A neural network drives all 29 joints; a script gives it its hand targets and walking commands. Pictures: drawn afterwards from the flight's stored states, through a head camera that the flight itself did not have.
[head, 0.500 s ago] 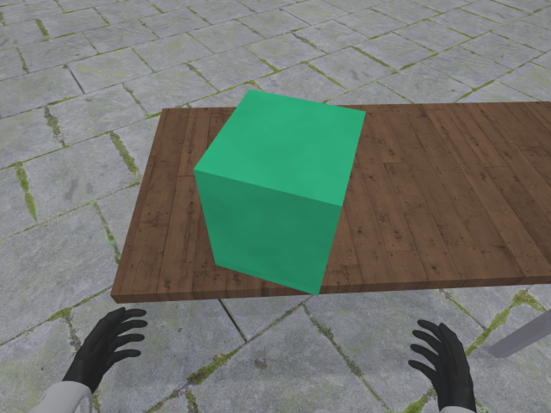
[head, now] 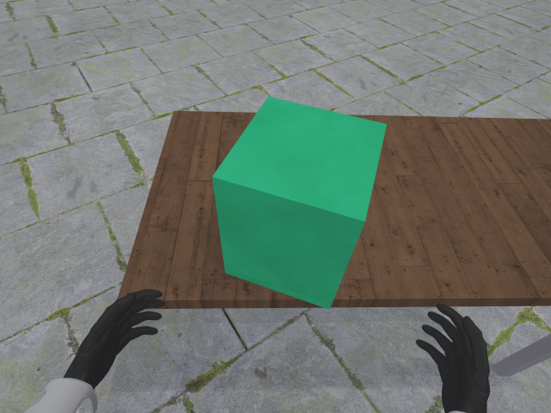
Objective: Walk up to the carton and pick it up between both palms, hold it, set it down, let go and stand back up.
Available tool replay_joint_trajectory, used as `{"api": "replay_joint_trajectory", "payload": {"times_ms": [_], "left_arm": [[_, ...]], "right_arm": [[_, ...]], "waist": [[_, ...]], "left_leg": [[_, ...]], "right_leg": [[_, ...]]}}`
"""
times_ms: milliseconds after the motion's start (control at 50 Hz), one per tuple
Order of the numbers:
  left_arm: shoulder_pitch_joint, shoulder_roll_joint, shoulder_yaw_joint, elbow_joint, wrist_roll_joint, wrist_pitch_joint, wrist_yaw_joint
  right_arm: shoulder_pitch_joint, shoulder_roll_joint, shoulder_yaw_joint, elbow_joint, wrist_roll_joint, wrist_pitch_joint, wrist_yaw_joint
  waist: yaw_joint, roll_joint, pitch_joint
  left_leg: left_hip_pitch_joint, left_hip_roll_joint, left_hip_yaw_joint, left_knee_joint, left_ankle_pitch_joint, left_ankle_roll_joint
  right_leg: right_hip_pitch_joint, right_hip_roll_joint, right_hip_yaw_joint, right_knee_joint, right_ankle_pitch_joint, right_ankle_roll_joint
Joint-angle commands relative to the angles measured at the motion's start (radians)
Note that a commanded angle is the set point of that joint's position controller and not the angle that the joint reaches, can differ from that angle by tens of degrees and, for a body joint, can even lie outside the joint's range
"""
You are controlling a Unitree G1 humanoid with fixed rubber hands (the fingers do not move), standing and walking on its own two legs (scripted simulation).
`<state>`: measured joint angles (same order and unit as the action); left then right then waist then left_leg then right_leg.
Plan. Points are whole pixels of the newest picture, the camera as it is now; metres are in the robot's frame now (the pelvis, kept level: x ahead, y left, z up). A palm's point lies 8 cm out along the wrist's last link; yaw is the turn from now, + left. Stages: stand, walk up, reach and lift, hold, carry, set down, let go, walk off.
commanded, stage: reach and lift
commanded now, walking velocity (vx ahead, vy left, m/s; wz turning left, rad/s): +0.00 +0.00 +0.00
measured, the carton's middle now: (299, 204) +0.42 +0.03 +0.04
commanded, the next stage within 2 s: none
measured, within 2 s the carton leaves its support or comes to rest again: neither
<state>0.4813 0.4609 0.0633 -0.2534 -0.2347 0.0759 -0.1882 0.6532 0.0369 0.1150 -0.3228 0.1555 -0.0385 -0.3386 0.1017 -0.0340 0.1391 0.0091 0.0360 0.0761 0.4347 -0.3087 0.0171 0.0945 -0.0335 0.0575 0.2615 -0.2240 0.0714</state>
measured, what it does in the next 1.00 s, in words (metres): stands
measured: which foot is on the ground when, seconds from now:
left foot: down 0.00-1.00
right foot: down 0.00-1.00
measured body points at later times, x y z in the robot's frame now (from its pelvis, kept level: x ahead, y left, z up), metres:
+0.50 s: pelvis -0.01 -0.01 +0.00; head -0.04 +0.01 +0.45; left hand +0.23 +0.25 +0.10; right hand +0.21 -0.18 +0.09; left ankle -0.03 +0.10 -0.74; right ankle -0.04 -0.17 -0.74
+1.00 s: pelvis -0.02 +0.00 +0.00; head -0.01 +0.03 +0.45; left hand +0.31 +0.24 +0.12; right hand +0.28 -0.17 +0.12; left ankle -0.03 +0.10 -0.74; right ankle -0.04 -0.17 -0.74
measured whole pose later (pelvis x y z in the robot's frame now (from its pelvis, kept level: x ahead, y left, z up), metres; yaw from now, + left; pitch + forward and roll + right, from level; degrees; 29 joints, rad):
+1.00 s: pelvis -0.02 +0.00 +0.00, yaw -1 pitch -5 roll -1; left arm -0.25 0.49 0.14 -0.06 -0.26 0.59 -0.18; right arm -0.12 -0.06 -0.01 -0.19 0.30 0.50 -0.40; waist 0.00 -0.05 0.12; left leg -0.06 0.03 0.10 0.41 -0.25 0.02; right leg 0.00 -0.04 0.07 0.27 -0.18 0.08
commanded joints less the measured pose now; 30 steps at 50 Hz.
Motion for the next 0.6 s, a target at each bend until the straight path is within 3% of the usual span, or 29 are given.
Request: {"api": "replay_joint_trajectory", "payload": {"times_ms": [0,20,40,100,120,140,160,180,200,240,260,320,360,380,420,440,460,480,500,540,560,580], "left_arm": [[-0.037,0.148,0.083,-0.172,-0.021,-0.001,0.007],[-0.070,0.136,0.068,-0.220,-0.034,0.009,0.009],[-0.076,0.143,0.059,-0.188,-0.028,0.019,0.008],[-0.154,0.168,0.080,-0.173,-0.057,0.047,0.013],[-0.157,0.174,0.095,-0.179,-0.055,0.053,0.014],[-0.192,0.179,0.096,-0.185,-0.061,0.071,0.014],[-0.229,0.167,0.109,-0.167,-0.050,0.092,0.012],[-0.238,0.169,0.111,-0.157,-0.048,0.111,0.012],[-0.215,0.165,0.114,-0.182,-0.057,0.114,0.016],[-0.309,0.178,0.121,-0.138,-0.064,0.151,0.011],[-0.327,0.186,0.116,-0.171,-0.066,0.169,0.016],[-0.430,0.177,0.132,-0.093,-0.060,0.244,-0.003],[-0.460,0.186,0.144,-0.103,-0.075,0.278,-0.015],[-0.502,0.182,0.150,-0.107,-0.071,0.294,-0.017],[-0.541,0.204,0.164,-0.126,-0.065,0.316,-0.017],[-0.526,0.176,0.138,-0.149,-0.076,0.335,-0.016],[-0.608,0.185,0.155,-0.130,-0.074,0.341,-0.018],[-0.606,0.172,0.162,-0.108,-0.068,0.358,-0.015],[-0.621,0.172,0.162,-0.074,-0.061,0.366,-0.019],[-0.619,0.170,0.187,-0.037,-0.039,0.378,-0.021],[-0.660,0.145,0.165,-0.002,-0.053,0.398,-0.027],[-0.676,0.185,0.195,-0.052,-0.037,0.402,-0.024]], "right_arm": [[0.001,-0.083,-0.033,-0.147,-0.011,0.012,-0.009],[0.003,-0.084,-0.032,-0.175,-0.001,0.023,-0.005],[-0.023,-0.073,-0.037,-0.164,-0.006,0.045,-0.005],[-0.088,-0.068,-0.026,-0.231,-0.019,0.101,-0.017],[-0.086,-0.079,-0.025,-0.249,-0.020,0.114,-0.015],[-0.096,-0.089,-0.035,-0.249,-0.015,0.143,-0.020],[-0.168,-0.098,-0.023,-0.270,0.003,0.158,-0.020],[-0.150,-0.107,-0.035,-0.252,0.000,0.186,-0.023],[-0.122,-0.094,-0.029,-0.268,0.013,0.196,-0.023],[-0.229,-0.096,-0.021,-0.269,0.017,0.251,-0.024],[-0.228,-0.086,-0.007,-0.285,0.035,0.273,-0.026],[-0.340,-0.114,-0.047,-0.260,0.023,0.362,-0.040],[-0.349,-0.117,-0.043,-0.273,0.025,0.394,-0.051],[-0.391,-0.134,-0.072,-0.264,0.028,0.414,-0.058],[-0.433,-0.132,-0.070,-0.263,0.052,0.438,-0.060],[-0.417,-0.124,-0.072,-0.280,0.065,0.439,-0.063],[-0.512,-0.139,-0.082,-0.278,0.064,0.451,-0.059],[-0.502,-0.133,-0.083,-0.268,0.063,0.463,-0.058],[-0.551,-0.129,-0.072,-0.256,0.060,0.468,-0.058],[-0.544,-0.137,-0.045,-0.230,0.088,0.479,-0.049],[-0.609,-0.133,-0.082,-0.193,0.078,0.496,-0.049],[-0.617,-0.150,-0.082,-0.250,0.087,0.494,-0.052]], "waist": [[-0.030,0.221,-0.027],[-0.034,0.231,-0.024],[-0.035,0.215,0.008],[-0.036,0.153,-0.028],[-0.024,0.137,-0.055],[-0.047,0.139,-0.066],[-0.020,0.139,-0.070],[-0.036,0.144,-0.071],[-0.032,0.129,-0.077],[-0.031,0.145,-0.077],[-0.032,0.158,-0.106],[-0.062,0.142,-0.064],[-0.069,0.093,-0.068],[-0.079,0.109,-0.093],[-0.064,0.122,-0.106],[-0.087,0.118,-0.100],[-0.076,0.122,-0.098],[-0.084,0.114,-0.101],[-0.071,0.113,-0.092],[-0.054,0.096,-0.107],[-0.065,0.104,-0.076],[-0.063,0.089,-0.146]], "left_leg": [[0.045,0.023,-0.042,-0.077,0.558,-0.120],[0.046,0.021,-0.036,-0.083,0.551,-0.122],[0.035,0.026,-0.033,-0.083,0.522,-0.121],[-0.027,0.018,-0.022,-0.095,0.395,-0.079],[-0.005,0.011,-0.013,-0.096,0.423,-0.072],[-0.001,0.001,-0.009,-0.091,0.424,-0.073],[-0.002,0.008,-0.008,-0.099,0.400,-0.061],[-0.012,0.016,-0.015,-0.099,0.401,-0.059],[-0.018,0.014,-0.004,-0.097,0.397,-0.065],[-0.036,0.013,0.001,-0.108,0.345,-0.048],[-0.043,0.017,0.002,-0.107,0.360,-0.048],[-0.054,0.013,0.008,-0.128,0.283,-0.042],[-0.031,0.009,0.013,-0.131,0.295,-0.039],[-0.020,0.009,0.017,-0.123,0.286,-0.039],[-0.021,0.007,0.026,-0.115,0.323,-0.041],[-0.010,0.013,0.017,-0.112,0.375,-0.052],[-0.030,0.013,0.021,-0.115,0.330,-0.051],[-0.025,0.021,0.018,-0.115,0.366,-0.043],[-0.038,0.023,0.015,-0.117,0.340,-0.041],[-0.024,0.005,0.031,-0.122,0.340,-0.034],[-0.048,0.006,0.028,-0.127,0.281,-0.027],[-0.019,-0.001,0.031,-0.126,0.327,-0.022]], "right_leg": [[-0.127,0.038,-0.037,-0.047,0.232,-0.116],[-0.126,0.041,-0.036,-0.047,0.215,-0.124],[-0.142,0.039,-0.032,-0.049,0.201,-0.132],[-0.114,0.020,-0.021,-0.038,0.201,-0.125],[-0.104,0.017,-0.019,-0.034,0.246,-0.122],[-0.097,0.019,-0.012,-0.032,0.270,-0.117],[-0.107,0.017,-0.018,-0.026,0.250,-0.119],[-0.096,0.019,-0.021,-0.027,0.255,-0.118],[-0.085,0.021,-0.023,-0.024,0.236,-0.117],[-0.110,0.012,-0.013,-0.024,0.223,-0.121],[-0.070,0.015,-0.012,-0.015,0.229,-0.122],[-0.090,0.017,-0.013,-0.026,0.192,-0.119],[-0.077,0.005,-0.008,-0.040,0.233,-0.105],[-0.092,0.008,-0.008,-0.033,0.232,-0.104],[-0.093,0.006,-0.011,-0.022,0.253,-0.103],[-0.075,0.019,-0.018,-0.021,0.274,-0.105],[-0.091,0.019,-0.013,-0.026,0.220,-0.112],[-0.087,0.022,-0.022,-0.016,0.272,-0.111],[-0.080,0.025,-0.020,-0.016,0.243,-0.118],[-0.082,0.014,-0.016,-0.013,0.288,-0.095],[-0.109,0.010,-0.012,-0.020,0.234,-0.104],[-0.077,0.016,-0.013,-0.017,0.279,-0.091]]}}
